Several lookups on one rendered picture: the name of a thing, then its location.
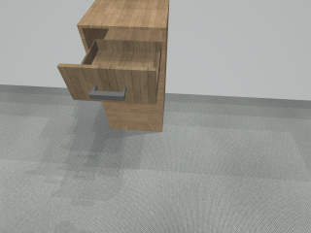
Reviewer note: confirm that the handle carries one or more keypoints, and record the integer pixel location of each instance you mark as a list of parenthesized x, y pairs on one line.
[(107, 95)]

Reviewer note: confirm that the cabinet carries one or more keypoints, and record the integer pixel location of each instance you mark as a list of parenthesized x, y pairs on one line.
[(130, 20)]

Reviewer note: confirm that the drawer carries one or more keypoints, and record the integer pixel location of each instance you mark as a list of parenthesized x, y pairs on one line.
[(112, 65)]

